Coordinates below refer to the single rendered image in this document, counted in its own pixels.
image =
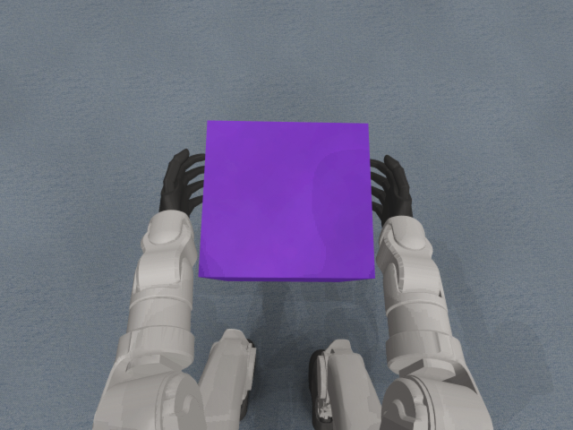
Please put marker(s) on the right robot hand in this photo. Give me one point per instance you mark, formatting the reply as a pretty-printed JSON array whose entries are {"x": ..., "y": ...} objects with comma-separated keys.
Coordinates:
[{"x": 395, "y": 199}]

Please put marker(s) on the left robot hand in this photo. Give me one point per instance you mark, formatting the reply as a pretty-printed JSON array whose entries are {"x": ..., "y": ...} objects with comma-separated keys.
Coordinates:
[{"x": 176, "y": 192}]

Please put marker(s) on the right robot upper arm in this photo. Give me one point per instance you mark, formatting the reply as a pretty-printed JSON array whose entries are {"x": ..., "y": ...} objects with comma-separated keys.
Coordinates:
[{"x": 417, "y": 403}]

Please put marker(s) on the robot left foot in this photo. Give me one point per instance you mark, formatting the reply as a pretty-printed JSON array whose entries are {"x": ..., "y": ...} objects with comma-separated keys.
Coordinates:
[{"x": 245, "y": 401}]

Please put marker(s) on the right robot thigh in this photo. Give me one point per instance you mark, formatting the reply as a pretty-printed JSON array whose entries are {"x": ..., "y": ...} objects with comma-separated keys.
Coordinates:
[{"x": 344, "y": 381}]

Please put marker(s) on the carton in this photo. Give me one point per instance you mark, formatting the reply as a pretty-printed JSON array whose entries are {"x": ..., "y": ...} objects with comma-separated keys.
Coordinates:
[{"x": 287, "y": 201}]

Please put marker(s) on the robot left forearm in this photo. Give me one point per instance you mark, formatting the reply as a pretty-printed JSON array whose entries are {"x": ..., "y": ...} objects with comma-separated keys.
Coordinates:
[{"x": 158, "y": 338}]

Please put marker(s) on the left robot upper arm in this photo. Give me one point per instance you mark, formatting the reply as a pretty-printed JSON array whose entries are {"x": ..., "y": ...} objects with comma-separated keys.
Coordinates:
[{"x": 167, "y": 401}]

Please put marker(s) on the robot right forearm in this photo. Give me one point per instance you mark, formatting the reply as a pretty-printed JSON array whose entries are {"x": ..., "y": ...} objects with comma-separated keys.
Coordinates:
[{"x": 420, "y": 339}]

